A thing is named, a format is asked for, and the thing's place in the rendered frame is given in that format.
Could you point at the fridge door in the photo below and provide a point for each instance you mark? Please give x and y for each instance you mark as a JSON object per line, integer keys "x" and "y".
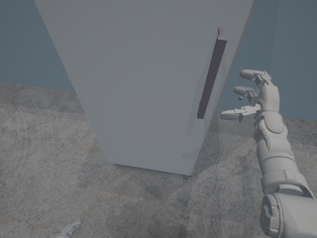
{"x": 139, "y": 67}

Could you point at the robot right forearm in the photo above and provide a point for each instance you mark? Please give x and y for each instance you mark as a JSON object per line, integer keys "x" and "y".
{"x": 277, "y": 163}

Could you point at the robot right upper arm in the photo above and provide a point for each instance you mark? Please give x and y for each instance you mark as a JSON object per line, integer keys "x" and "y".
{"x": 288, "y": 216}

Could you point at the left robot hand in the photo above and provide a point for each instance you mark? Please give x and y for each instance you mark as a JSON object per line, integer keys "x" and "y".
{"x": 69, "y": 230}

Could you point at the handle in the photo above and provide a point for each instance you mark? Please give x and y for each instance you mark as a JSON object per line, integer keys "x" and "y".
{"x": 219, "y": 49}

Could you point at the right robot hand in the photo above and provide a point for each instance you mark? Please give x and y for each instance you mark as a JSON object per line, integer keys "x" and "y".
{"x": 267, "y": 98}

